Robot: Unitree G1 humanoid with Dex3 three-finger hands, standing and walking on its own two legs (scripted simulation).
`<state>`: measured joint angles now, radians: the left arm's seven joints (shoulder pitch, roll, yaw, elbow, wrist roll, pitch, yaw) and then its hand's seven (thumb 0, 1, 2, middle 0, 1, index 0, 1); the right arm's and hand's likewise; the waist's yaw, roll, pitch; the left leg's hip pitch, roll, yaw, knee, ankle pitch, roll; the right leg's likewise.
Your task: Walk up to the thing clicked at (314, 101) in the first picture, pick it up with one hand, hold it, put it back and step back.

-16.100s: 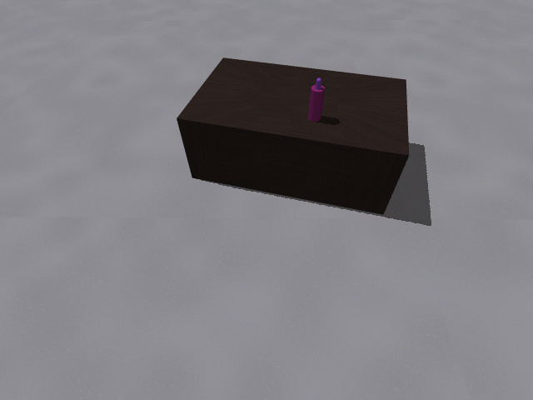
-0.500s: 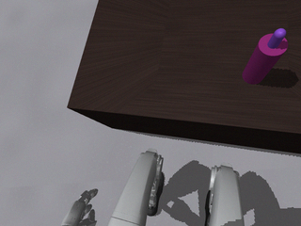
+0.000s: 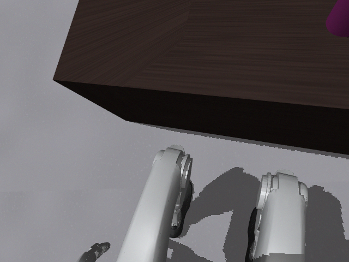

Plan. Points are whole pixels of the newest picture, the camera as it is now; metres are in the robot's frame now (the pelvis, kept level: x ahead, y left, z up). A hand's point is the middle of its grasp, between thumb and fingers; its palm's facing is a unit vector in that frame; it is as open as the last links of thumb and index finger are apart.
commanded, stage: close in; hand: right
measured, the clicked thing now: out of the picture +0.59 -0.19 +0.09
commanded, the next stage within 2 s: rest palm in 0.30 s
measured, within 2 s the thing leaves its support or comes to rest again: leaves its support in 1.80 s
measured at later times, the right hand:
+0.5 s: hand out of the picture +0.60 -0.20 +0.06, palm faces +0.12 +0.99 -0.04, open 17.1 cm
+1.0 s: hand out of the picture +0.62 -0.19 +0.07, palm faces +0.11 +0.99 -0.05, open 12.9 cm
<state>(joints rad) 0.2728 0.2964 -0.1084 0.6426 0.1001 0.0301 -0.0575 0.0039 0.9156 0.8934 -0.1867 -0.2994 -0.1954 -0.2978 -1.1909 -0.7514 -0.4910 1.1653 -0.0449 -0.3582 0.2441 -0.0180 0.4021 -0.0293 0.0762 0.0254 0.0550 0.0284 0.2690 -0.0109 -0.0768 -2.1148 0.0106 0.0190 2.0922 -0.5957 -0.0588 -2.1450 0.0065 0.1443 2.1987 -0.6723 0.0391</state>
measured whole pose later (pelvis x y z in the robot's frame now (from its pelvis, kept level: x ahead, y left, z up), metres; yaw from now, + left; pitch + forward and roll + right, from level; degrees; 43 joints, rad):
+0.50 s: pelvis +0.01 +0.01 +0.02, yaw -2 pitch +36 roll +5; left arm 0.26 0.30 -0.08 0.58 0.09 0.07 -0.06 0.00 0.89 0.91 -0.19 -0.29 -0.19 -0.30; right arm -1.18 -0.62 -0.44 1.09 -0.05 -0.32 0.13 -0.02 0.43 -0.05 0.07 0.04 0.05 0.04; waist 0.26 -0.02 -0.09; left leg -2.08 0.02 0.01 2.06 -0.62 -0.05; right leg -2.09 0.00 0.13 2.14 -0.69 0.05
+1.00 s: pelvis +0.01 +0.01 +0.02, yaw -1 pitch +36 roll +5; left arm 0.26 0.30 -0.09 0.59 0.09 0.08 -0.05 0.00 0.88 0.91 -0.19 -0.30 -0.19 -0.31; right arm -1.26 -0.64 -0.41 1.18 -0.06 -0.33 0.11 -0.01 0.32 -0.23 0.68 0.42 0.65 0.43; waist 0.27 -0.03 -0.10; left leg -2.08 0.02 0.01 2.06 -0.62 -0.05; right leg -2.09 0.00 0.13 2.14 -0.69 0.05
